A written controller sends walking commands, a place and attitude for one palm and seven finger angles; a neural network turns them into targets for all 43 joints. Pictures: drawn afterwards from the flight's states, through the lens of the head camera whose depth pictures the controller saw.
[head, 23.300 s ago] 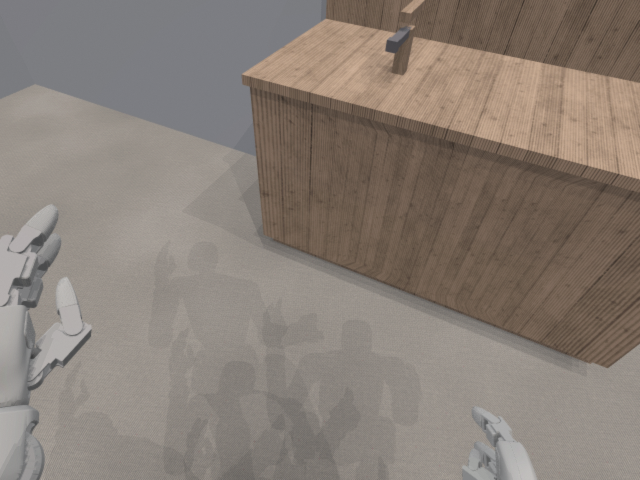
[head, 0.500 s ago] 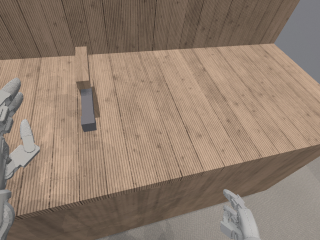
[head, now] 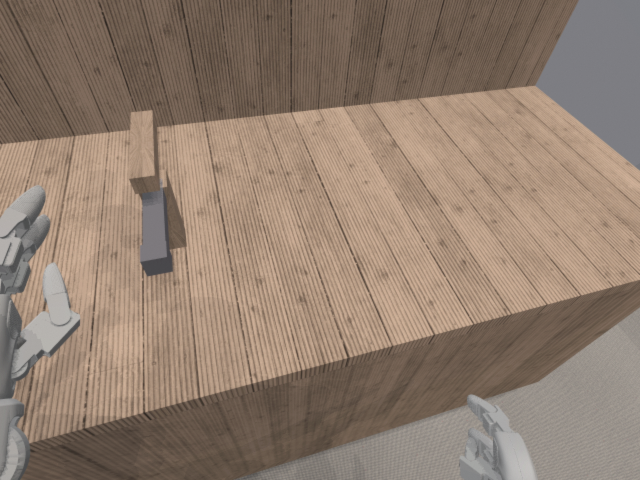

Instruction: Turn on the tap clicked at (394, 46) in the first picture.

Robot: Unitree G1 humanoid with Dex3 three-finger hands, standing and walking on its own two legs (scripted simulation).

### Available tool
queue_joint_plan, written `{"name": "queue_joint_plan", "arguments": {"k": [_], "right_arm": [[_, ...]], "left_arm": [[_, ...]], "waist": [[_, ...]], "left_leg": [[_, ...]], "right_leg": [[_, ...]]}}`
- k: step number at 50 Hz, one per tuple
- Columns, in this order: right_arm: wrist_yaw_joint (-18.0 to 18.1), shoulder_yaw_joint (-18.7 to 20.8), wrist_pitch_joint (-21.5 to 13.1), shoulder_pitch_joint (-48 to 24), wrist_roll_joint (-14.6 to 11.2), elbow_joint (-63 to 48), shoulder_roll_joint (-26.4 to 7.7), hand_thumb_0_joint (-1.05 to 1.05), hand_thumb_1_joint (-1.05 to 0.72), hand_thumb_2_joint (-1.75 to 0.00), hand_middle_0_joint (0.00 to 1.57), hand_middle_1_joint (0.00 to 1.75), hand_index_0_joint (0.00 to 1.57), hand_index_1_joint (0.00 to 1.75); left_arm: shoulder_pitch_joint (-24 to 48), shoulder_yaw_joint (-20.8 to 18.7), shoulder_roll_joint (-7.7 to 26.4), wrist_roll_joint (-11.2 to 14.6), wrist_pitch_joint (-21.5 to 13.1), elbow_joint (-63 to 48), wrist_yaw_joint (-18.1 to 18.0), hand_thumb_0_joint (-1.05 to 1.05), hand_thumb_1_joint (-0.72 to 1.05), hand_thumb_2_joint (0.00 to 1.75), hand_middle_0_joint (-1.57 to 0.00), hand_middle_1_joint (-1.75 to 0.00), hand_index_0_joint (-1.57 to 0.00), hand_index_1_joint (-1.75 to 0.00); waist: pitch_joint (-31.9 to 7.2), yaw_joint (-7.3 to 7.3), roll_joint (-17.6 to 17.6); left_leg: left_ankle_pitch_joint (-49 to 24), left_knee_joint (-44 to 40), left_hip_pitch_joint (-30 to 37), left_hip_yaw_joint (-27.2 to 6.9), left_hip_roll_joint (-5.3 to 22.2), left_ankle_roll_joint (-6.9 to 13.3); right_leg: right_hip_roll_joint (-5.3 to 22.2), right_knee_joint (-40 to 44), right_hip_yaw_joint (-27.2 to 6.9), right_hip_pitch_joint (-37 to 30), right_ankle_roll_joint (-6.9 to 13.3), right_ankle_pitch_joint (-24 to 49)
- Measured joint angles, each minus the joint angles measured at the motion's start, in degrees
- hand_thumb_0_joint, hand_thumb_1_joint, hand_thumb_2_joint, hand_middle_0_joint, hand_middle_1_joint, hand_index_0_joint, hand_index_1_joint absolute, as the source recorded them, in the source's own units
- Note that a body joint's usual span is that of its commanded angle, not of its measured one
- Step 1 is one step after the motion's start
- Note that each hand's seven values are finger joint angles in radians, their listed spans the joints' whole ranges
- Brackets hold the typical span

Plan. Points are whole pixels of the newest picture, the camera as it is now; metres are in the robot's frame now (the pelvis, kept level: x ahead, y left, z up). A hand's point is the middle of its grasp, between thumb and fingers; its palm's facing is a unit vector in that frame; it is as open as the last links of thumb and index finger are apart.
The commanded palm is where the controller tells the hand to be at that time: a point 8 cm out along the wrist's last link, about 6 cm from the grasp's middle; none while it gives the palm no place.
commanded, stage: shuffle to correct the standing spot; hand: left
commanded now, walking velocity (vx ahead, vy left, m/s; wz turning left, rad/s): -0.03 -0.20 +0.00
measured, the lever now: (156, 258) +0.32 +0.22 +0.11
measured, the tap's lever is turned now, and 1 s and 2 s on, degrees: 0 0 0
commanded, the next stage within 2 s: none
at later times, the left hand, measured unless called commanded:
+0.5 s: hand (125, 320) +0.22 +0.20 +0.16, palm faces +0.34 -0.86 -0.38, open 7.5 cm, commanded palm +0.16 +0.24 +0.17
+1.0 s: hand (156, 323) +0.22 +0.17 +0.15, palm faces +0.31 -0.87 -0.39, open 7.5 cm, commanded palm +0.16 +0.21 +0.17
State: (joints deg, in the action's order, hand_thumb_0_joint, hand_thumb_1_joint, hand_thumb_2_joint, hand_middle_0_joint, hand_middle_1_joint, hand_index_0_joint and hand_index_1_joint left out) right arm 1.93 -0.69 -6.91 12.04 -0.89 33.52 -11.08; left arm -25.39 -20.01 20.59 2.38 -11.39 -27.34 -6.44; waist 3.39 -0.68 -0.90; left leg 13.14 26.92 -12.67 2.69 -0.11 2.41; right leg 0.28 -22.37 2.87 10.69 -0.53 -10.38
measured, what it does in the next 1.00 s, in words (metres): shifts its weight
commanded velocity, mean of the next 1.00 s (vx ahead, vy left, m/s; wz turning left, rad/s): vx -0.04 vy -0.19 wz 0.00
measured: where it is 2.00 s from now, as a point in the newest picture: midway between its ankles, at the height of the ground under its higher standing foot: outside the picture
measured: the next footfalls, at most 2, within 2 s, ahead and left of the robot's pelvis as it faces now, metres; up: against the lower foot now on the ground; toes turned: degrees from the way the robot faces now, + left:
none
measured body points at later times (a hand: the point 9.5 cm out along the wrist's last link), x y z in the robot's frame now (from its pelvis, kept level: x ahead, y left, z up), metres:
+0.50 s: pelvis +0.00 -0.04 +0.00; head +0.03 -0.03 +0.45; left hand +0.20 +0.25 +0.18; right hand +0.17 -0.26 -0.08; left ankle +0.02 +0.09 -0.74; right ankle +0.02 -0.13 -0.74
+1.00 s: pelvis +0.00 -0.07 -0.01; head +0.03 -0.05 +0.44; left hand +0.20 +0.22 +0.18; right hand +0.16 -0.31 -0.08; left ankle +0.02 +0.09 -0.74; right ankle +0.02 -0.13 -0.74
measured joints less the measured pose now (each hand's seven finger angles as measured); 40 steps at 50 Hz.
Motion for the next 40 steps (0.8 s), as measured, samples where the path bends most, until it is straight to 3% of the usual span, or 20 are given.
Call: {"name": "queue_joint_plan", "arguments": {"k": [14, 30, 40], "right_arm": [[-0.23, -0.1, 0.62, -0.97, -0.29, -1.35, 1.19, 0.02, -0.9, -0.9, 0.2, 0.3, 0.2, 0.3], [-0.27, 0.96, 1.64, -0.96, -0.16, -1.35, 0.32, 0.02, -0.9, -0.9, 0.2, 0.3, 0.21, 0.3], [0.33, 2.01, 2.35, -0.75, -0.35, -1.18, -0.69, 0.02, -0.9, -0.9, 0.2, 0.3, 0.2, 0.3]], "left_arm": [[2.05, 0.24, -0.14, 0.93, 1.85, -0.17, 0.33, 0.02, 0.89, 0.9, -0.21, -0.3, -0.2, -0.3], [-0.67, -0.64, 0.82, 2.58, 3.38, -2.1, 1.28, 0.02, 0.89, 0.9, -0.21, -0.3, -0.2, -0.3], [-2.29, -1.42, 2.31, 3.45, 3.71, -4.4, 1.1, 0.02, 0.88, 0.9, -0.21, -0.3, -0.21, -0.3]], "waist": [[0.57, -0.16, -1.34], [0.83, 0.01, 0.19], [0.09, 1.37, 0.2]], "left_leg": [[-0.81, -0.78, 0.06, -0.09, 1.03, -1.38], [0.81, 2.62, -2.77, -1.13, 4.5, -4.31], [2.29, 5.13, -4.1, -1.84, 5.59, -4.81]], "right_leg": [[-1.01, -0.76, 0.07, 0.78, 1.28, -0.01], [-4.37, -2.8, 1.0, 3.15, 4.33, -1.07], [-5.41, -5.15, 1.66, 4.36, 5.54, -2.6]]}}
